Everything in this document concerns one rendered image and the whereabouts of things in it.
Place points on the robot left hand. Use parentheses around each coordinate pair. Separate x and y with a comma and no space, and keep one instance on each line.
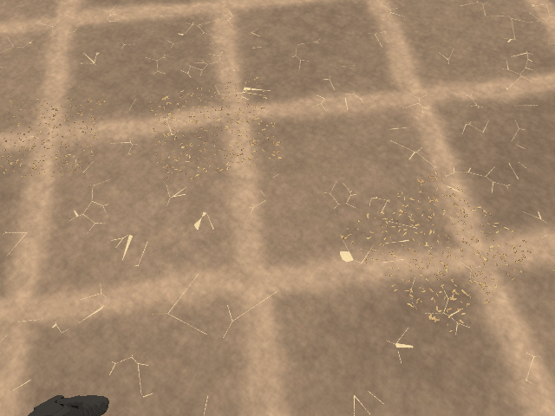
(90,405)

